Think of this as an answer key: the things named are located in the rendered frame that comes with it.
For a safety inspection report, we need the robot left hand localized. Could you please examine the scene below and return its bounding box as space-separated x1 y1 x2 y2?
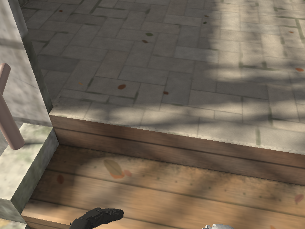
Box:
69 207 124 229

